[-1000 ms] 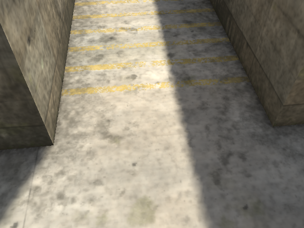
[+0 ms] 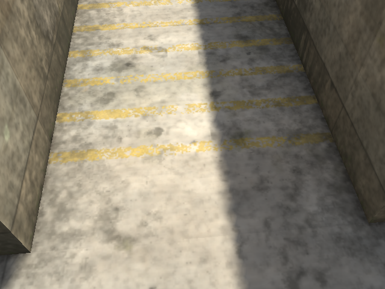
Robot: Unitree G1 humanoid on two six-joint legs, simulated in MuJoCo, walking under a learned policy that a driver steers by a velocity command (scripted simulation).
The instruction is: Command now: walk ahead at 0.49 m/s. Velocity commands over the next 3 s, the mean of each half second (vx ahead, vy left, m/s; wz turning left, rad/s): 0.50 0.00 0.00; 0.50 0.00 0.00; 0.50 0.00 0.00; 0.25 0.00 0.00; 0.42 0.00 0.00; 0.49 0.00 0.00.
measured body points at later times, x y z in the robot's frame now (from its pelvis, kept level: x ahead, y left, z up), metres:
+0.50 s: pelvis +0.27 -0.02 +0.02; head +0.31 -0.03 +0.46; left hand +0.48 +0.18 -0.09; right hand +0.16 -0.25 -0.13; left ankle +0.11 +0.05 -0.71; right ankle +0.42 -0.12 -0.70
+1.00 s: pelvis +0.54 -0.04 +0.02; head +0.58 -0.04 +0.47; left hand +0.43 +0.19 -0.11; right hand +0.76 -0.24 -0.09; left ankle +0.73 +0.09 -0.67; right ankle +0.42 -0.11 -0.71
